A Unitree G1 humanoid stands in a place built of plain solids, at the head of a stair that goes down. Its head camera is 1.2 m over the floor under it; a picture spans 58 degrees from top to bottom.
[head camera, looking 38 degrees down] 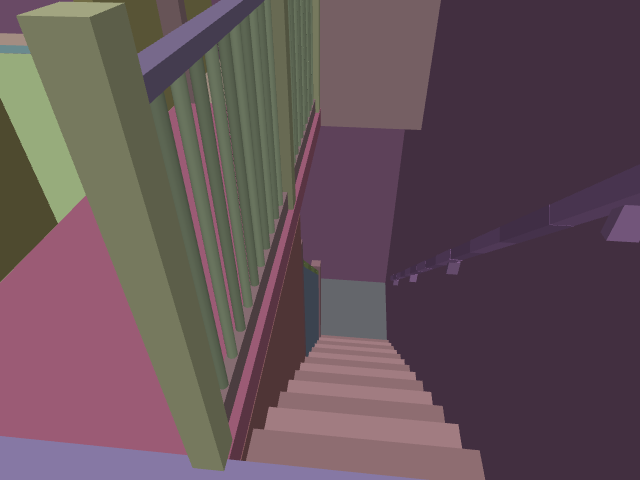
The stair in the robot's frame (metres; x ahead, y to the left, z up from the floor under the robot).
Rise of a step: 0.20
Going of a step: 0.20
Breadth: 0.75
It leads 6 degrees to the right of straight ahead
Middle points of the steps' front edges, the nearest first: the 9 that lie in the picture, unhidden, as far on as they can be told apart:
0.72 -0.15 -0.20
0.92 -0.17 -0.40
1.12 -0.19 -0.60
1.32 -0.21 -0.80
1.52 -0.23 -1.00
1.72 -0.25 -1.20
1.92 -0.26 -1.40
2.12 -0.28 -1.60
2.32 -0.30 -1.80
